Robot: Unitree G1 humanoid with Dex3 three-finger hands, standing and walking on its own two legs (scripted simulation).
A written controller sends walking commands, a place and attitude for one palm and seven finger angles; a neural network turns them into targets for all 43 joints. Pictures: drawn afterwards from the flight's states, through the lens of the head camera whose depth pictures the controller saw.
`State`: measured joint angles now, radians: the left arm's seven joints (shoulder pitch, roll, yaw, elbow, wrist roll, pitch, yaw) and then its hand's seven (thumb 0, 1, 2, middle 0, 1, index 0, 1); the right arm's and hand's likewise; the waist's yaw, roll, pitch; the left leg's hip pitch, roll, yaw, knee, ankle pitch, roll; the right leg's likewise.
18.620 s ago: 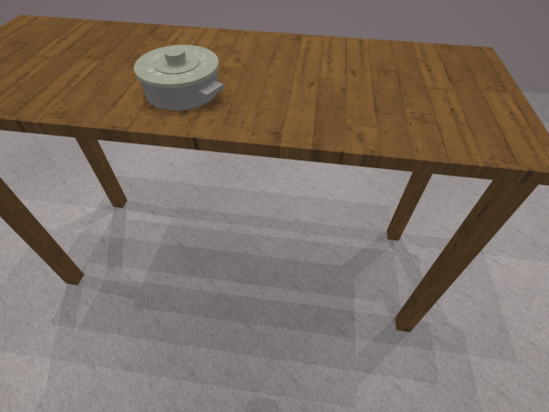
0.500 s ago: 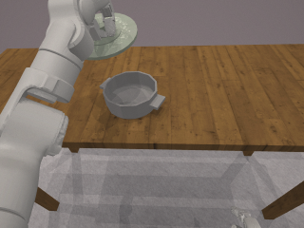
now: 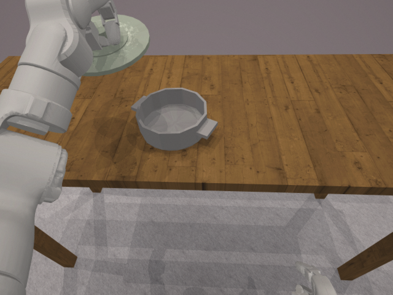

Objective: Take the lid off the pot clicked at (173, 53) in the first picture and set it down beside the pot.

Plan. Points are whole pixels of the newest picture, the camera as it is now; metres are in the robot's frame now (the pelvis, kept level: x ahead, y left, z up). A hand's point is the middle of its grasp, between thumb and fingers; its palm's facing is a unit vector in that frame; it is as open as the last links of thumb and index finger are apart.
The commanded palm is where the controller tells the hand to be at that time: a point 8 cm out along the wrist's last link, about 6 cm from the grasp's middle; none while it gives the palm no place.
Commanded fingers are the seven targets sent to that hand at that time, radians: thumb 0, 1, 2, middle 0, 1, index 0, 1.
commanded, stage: move the lid sideways beside the pot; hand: left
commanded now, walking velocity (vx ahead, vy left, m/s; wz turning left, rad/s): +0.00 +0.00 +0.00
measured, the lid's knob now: (98, 31) +0.50 +0.18 +0.29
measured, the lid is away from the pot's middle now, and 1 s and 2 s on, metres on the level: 0.12 0.23 0.24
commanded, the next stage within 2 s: lower the lid onto the table in 1.10 s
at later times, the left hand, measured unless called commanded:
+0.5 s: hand (63, 35) +0.46 +0.23 +0.31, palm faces -0.10 -0.07 -0.99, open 4.0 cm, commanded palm +0.44 +0.24 +0.37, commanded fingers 0.00 0.71 0.92 -0.83 -1.05 -1.08 -1.13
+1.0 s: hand (35, 37) +0.47 +0.28 +0.30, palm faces -0.12 -0.08 -0.99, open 4.0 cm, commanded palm +0.45 +0.29 +0.37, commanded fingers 0.00 0.71 0.92 -0.83 -1.05 -1.08 -1.13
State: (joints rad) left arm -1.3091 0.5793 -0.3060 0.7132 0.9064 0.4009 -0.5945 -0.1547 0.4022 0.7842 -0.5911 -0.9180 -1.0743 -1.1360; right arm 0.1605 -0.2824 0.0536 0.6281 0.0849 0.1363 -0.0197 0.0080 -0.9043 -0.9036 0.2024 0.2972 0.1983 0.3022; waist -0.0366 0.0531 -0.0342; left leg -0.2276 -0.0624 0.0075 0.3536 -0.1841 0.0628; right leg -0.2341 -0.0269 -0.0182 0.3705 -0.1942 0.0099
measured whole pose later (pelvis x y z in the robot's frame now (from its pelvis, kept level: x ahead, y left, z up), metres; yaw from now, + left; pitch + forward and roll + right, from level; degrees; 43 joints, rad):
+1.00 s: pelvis +0.01 +0.00 +0.00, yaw +0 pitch +5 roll -1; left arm -1.28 0.83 -0.16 0.82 0.96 0.26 -0.62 -0.15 0.41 0.78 -0.59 -0.92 -1.07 -1.14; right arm 0.22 -0.31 0.04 0.63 0.10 0.18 -0.03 0.01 -0.90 -0.90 0.20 0.30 0.20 0.30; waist -0.07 0.05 -0.01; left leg -0.26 -0.05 0.01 0.37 -0.20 0.06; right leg -0.24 -0.01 -0.02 0.33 -0.18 0.01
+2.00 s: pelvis +0.00 +0.00 +0.00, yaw +0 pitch +5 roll -1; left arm -1.20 0.82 -0.14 0.90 0.94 0.23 -0.59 -0.15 0.41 0.79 -0.59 -0.92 -1.07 -1.14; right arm 0.26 -0.31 0.03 0.65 0.10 0.17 -0.03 0.01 -0.90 -0.90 0.20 0.30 0.20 0.30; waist -0.10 0.04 0.00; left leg -0.28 -0.04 0.00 0.41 -0.21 0.07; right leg -0.26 -0.01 -0.02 0.35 -0.18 0.01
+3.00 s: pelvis +0.00 +0.00 +0.00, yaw -1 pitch +7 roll -1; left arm -1.12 0.79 -0.12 1.02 0.93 0.12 -0.53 -0.14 0.42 0.79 -0.58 -0.92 -1.07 -1.14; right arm 0.28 -0.31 0.02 0.66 0.10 0.18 -0.03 0.01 -0.90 -0.90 0.20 0.30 0.20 0.30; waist -0.12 0.04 -0.02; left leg -0.34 -0.04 0.01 0.46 -0.24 0.06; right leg -0.31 0.00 -0.01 0.40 -0.20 0.01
